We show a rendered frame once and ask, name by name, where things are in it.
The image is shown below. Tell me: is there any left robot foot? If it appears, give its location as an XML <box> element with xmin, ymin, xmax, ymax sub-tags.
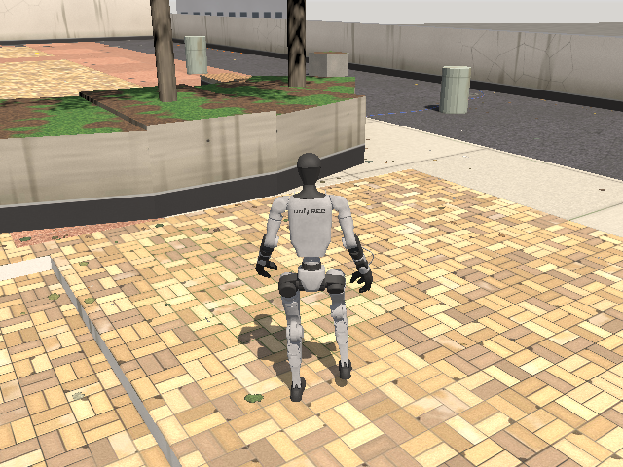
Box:
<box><xmin>290</xmin><ymin>377</ymin><xmax>306</xmax><ymax>402</ymax></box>

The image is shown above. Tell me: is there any robot left upper arm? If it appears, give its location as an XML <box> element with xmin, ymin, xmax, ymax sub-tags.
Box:
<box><xmin>264</xmin><ymin>196</ymin><xmax>290</xmax><ymax>248</ymax></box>

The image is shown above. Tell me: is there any right robot hand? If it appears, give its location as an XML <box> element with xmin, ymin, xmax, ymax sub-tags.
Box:
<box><xmin>350</xmin><ymin>270</ymin><xmax>373</xmax><ymax>293</ymax></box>

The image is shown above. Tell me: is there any right robot forearm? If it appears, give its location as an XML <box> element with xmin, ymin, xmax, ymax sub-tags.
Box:
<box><xmin>348</xmin><ymin>234</ymin><xmax>370</xmax><ymax>274</ymax></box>

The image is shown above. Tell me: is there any left robot hand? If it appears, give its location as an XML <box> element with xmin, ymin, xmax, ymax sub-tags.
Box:
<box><xmin>255</xmin><ymin>261</ymin><xmax>277</xmax><ymax>278</ymax></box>

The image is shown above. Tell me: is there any left robot forearm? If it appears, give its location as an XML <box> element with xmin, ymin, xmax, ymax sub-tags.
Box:
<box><xmin>257</xmin><ymin>233</ymin><xmax>274</xmax><ymax>266</ymax></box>

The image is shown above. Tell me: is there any robot right upper arm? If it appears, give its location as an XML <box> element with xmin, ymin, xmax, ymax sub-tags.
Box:
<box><xmin>330</xmin><ymin>195</ymin><xmax>357</xmax><ymax>249</ymax></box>

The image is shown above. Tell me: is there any left robot shin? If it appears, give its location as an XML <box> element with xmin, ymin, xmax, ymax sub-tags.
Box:
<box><xmin>286</xmin><ymin>325</ymin><xmax>302</xmax><ymax>388</ymax></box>

